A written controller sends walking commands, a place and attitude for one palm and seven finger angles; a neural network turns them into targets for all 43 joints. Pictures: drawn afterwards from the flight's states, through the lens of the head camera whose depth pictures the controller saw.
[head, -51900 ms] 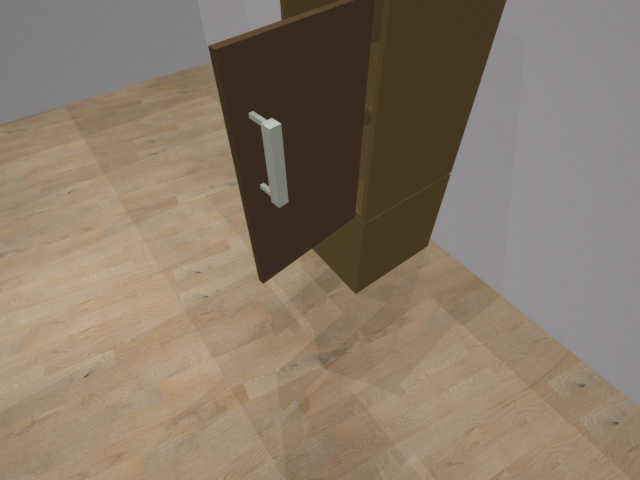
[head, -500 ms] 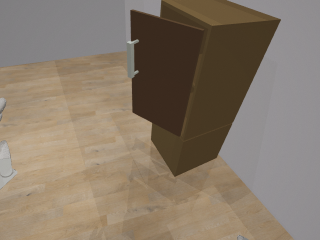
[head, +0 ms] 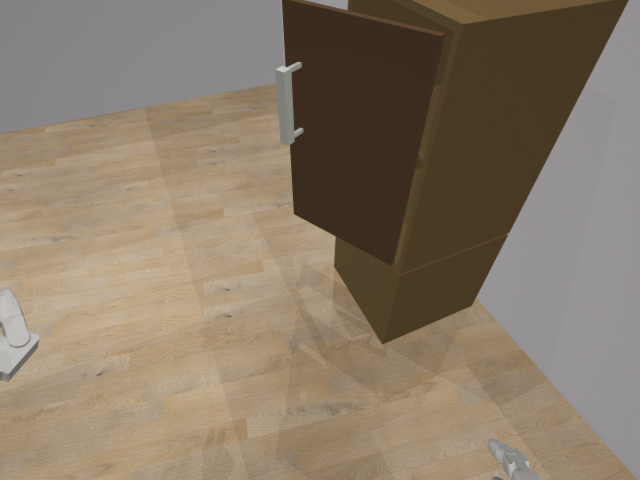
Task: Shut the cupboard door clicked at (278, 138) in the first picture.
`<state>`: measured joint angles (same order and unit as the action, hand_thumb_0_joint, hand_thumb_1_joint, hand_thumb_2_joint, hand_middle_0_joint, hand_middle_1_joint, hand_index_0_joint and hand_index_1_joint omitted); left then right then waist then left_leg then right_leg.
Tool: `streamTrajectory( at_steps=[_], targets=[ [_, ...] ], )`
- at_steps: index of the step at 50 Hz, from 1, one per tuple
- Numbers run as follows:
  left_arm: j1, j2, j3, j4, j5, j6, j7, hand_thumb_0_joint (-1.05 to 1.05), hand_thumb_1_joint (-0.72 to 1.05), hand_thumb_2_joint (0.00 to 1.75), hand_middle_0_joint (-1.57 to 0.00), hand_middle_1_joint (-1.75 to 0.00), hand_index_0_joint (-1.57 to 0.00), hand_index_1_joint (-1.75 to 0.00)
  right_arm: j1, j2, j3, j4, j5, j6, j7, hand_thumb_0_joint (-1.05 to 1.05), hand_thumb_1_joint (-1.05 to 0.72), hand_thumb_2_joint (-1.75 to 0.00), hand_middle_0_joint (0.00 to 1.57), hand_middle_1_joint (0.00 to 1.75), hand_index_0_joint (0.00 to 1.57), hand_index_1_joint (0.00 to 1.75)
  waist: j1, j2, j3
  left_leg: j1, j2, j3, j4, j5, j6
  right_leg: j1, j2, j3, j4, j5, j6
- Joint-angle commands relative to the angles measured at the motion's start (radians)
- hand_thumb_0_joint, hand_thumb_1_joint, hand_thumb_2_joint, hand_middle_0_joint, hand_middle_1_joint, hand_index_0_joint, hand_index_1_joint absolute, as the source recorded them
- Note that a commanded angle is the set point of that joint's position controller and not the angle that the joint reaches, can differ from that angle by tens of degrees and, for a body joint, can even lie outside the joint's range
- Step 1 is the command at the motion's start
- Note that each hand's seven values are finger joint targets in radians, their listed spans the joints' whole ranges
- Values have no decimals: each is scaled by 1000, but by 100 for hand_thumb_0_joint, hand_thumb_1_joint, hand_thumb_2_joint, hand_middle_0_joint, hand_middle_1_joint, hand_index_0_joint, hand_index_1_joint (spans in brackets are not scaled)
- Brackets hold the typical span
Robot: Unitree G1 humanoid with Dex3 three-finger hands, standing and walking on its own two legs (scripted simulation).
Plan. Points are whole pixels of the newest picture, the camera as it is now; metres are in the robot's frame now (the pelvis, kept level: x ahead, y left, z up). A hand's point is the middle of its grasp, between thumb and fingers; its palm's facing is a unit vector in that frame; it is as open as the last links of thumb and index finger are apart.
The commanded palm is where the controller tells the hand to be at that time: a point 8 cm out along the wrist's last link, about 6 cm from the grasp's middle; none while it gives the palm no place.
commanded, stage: stop stepping back and stand still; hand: left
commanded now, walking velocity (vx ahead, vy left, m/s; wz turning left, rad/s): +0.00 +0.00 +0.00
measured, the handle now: (292, 104) +0.88 +0.13 +0.05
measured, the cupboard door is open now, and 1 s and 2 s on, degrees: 29 29 29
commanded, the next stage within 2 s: let the arm hang, fingers relaxed in 0.30 s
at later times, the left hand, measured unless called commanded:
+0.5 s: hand (89, 377) +0.22 +0.29 +0.04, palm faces +0.22 -0.85 -0.48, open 7.4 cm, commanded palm none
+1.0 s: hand out of the picture -0.09 +0.22 -0.16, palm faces +0.03 -0.98 -0.21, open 7.3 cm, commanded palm none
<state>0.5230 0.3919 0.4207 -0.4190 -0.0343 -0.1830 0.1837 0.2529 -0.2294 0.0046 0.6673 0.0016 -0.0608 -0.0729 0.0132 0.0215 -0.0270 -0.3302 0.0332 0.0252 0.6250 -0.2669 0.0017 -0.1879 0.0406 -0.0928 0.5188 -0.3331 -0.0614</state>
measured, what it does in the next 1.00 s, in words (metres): stands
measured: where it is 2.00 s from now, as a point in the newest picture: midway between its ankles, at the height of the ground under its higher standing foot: outside the picture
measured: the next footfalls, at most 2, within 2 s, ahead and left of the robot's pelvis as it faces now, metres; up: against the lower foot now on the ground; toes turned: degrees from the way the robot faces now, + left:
none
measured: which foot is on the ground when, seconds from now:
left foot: down 0.00-1.00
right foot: down 0.00-1.00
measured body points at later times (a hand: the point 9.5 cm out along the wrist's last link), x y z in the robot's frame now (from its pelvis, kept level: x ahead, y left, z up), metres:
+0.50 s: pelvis +0.00 +0.03 +0.00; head +0.00 +0.01 +0.45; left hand +0.20 +0.33 +0.07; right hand +0.17 -0.22 -0.10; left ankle +0.02 +0.12 -0.73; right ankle -0.03 -0.08 -0.73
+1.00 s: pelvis -0.02 +0.04 +0.01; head +0.00 +0.04 +0.46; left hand -0.09 +0.27 -0.14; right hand -0.05 -0.18 -0.15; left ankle +0.02 +0.12 -0.73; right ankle -0.03 -0.08 -0.73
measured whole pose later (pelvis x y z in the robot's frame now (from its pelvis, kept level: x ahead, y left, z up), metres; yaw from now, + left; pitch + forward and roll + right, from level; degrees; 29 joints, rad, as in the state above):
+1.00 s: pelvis -0.02 +0.04 +0.01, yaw +0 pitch -2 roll -1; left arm 0.39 0.18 0.01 1.17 0.01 0.02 0.03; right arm 0.33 -0.15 0.01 1.12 -0.01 0.02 -0.03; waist 0.00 0.01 0.06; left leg -0.23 -0.02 0.05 0.41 -0.16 0.05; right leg -0.13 -0.01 -0.08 0.39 -0.24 -0.01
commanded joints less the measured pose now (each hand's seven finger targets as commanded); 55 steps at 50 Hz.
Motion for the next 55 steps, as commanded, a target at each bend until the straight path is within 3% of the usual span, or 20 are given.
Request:
streamTrajectory(
  at_steps=[1, 3, 4, 5, 9, 12, 19, 20, 21, 23, 25, 27, 30, 31, 33, 38, 42, 47, 52, 55],
  targets=[
    [-92, 194, 69, -260, -2, -63, 2, 0, 90, 90, -20, -30, -20, -30, -135, -105, -52, -184, 11, -57, -18, 0, -90, -90, 20, 30, 20, 30, -7, -13, -83, 184, 83, -65, -159, 380, 47, -12, -124, 127, -27, 385, 81],
    [-69, 207, 87, -297, 5, -65, -2, 0, 90, 90, -20, -30, -20, -30, -135, -94, -40, -196, 8, -51, -16, 0, -90, -90, 20, 30, 20, 30, -12, 108, -95, 175, 113, -117, -155, 528, 67, -5, -83, 100, -4, 404, 87],
    [-85, 217, 96, -329, 6, -73, -2, 0, 90, 90, -20, -30, -20, -30, -135, -90, -38, -198, 7, -50, -15, 0, -90, -90, 20, 30, 20, 30, -11, 116, -98, 150, 114, -124, -156, 533, 62, 22, -80, 100, -19, 394, 80],
    [-88, 249, 130, -347, 7, -80, 1, 0, 90, 90, -20, -30, -20, -30, -135, -95, -41, -195, 8, -54, -14, 0, -90, -90, 20, 30, 20, 30, -10, 110, -104, 131, 103, -108, -142, 521, 48, 49, -88, 110, -35, 411, 71],
    [20, 222, 146, -291, -13, -77, 1, 0, 90, 90, -20, -30, -20, -30, -111, -89, -44, -212, 14, -40, -6, 0, -90, -90, 20, 30, 20, 30, -19, 72, -163, 113, 71, -60, -113, 495, 18, 125, -116, 137, -51, 519, 43],
    [74, 204, 141, -237, -25, -63, -6, 0, 90, 90, -20, -30, -20, -30, -106, -84, -39, -220, 17, -24, -3, 0, -90, -90, 20, 30, 20, 30, -24, 40, -157, 92, 70, -48, -112, 470, 12, 127, -122, 141, -60, 562, 45],
    [31, 192, 101, -200, -27, -34, -12, 0, 90, 90, -20, -30, -20, -30, -115, -91, -31, -224, 18, -11, -10, 0, -90, -90, 20, 30, 20, 30, -22, 6, -115, 78, 72, -58, -155, 344, 19, 77, -112, 140, -107, 430, 57],
    [-77, 8, -349, 464, 23, 86, -136, 0, 90, 90, -20, -30, -20, -30, -217, -189, -57, -73, 36, -93, 82, 0, -90, -90, 20, 30, 20, 30, -49, -12, -9, 76, 93, -61, -37, 437, 15, -91, -171, 58, -17, 459, 25],
    [-97, 31, -312, 510, 48, 164, -167, 0, 90, 90, -20, -30, -20, -30, -133, -256, -80, -35, 6, -53, 85, 0, -90, -90, 20, 30, 20, 30, -33, 20, -59, 82, 100, -67, -64, 369, 18, -90, -187, 122, -37, 375, 20],
    [-154, 15, -328, 608, 57, 178, -182, 0, 90, 90, -20, -30, -20, -30, -102, -218, -57, -25, -7, -9, 77, 0, -90, -90, 20, 30, 20, 30, -21, -58, -39, 34, 100, -101, -87, 271, 45, -95, -157, 106, -31, 232, 17],
    [-208, 21, -344, 734, 60, 173, -185, 0, 90, 90, -20, -30, -20, -30, -105, -202, -42, -5, -16, 12, 76, 0, -90, -90, 20, 30, 20, 30, -18, -148, -30, 30, 90, -130, -108, 261, 50, -75, -156, 119, -48, 181, 9],
    [-246, 9, -363, 866, 56, 178, -179, 0, 90, 90, -20, -30, -20, -30, -96, -183, -30, 28, -25, 31, 75, 0, -90, -90, 20, 30, 20, 30, -24, -168, -18, 42, 70, -136, -130, 245, 46, -59, -167, 142, -68, 155, 1],
    [-261, -10, -386, 1061, 51, 190, -167, 0, 90, 90, -20, -30, -20, -30, -75, -160, -12, 104, -32, 52, 73, 0, -90, -90, 20, 30, 20, 30, -19, -71, -12, 68, 68, -143, -198, 247, 41, -17, -149, 140, -92, 103, 15],
    [-256, -23, -390, 1122, 49, 192, -165, 0, 90, 90, -20, -30, -20, -30, -77, -148, -9, 134, -32, 55, 71, 0, -90, -90, 20, 30, 20, 30, -15, 0, -11, 66, 69, -143, -225, 216, 41, 3, -147, 139, -103, 83, 20],
    [-238, -33, -393, 1226, 46, 190, -165, 0, 90, 90, -20, -30, -20, -30, -63, -126, -2, 189, -28, 56, 64, 0, -90, -90, 20, 30, 20, 30, -11, 66, 2, 58, 62, -140, -258, 159, 38, 35, -145, 146, -129, 78, 18],
    [-182, -82, -388, 1399, 44, 186, -163, 0, 90, 90, -20, -30, -20, -30, -1, -78, -8, 297, -23, 59, 47, 0, -90, -90, 20, 30, 20, 30, -9, 154, 22, 76, 60, -134, -296, 71, 36, 55, -147, 134, -186, 78, 5],
    [-156, -106, -399, 1484, 42, 181, -161, 0, 90, 90, -20, -30, -20, -30, 60, -63, -14, 359, -17, 62, 39, 0, -90, -90, 20, 30, 20, 30, -19, 40, 64, 95, 66, -135, -307, 53, 39, 26, -146, 127, -216, 66, 6],
    [-119, -130, -406, 1541, 43, 179, -155, 0, 90, 90, -20, -30, -20, -30, 104, -46, -17, 404, -14, 64, 33, 0, -90, -90, 20, 30, 20, 30, -23, -21, 92, 114, 70, -131, -326, 29, 45, -3, -141, 126, -223, 46, 9],
    [-93, -152, -408, 1566, 44, 180, -148, 0, 90, 90, -20, -30, -20, -30, 126, -22, -17, 428, -15, 66, 33, 0, -90, -90, 20, 30, 20, 30, -23, -52, 129, 103, 67, -121, -339, 2, 46, -31, -139, 128, -220, 23, 13],
    [-76, -156, -407, 1567, 46, 178, -145, 0, 90, 90, -20, -30, -20, -30, 130, -14, -17, 436, -13, 65, 34, 0, -90, -90, 20, 30, 20, 30, -19, -40, 124, 110, 63, -115, -333, 17, 46, -36, -138, 129, -218, 28, 13]
  ],
)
